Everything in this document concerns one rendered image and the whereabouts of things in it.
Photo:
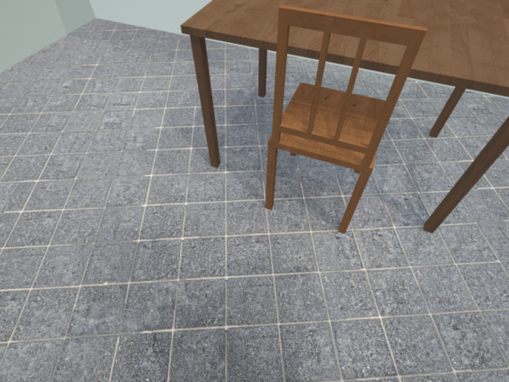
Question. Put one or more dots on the table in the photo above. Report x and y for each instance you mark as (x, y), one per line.
(466, 45)

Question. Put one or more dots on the chair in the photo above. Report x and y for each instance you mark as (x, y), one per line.
(338, 127)

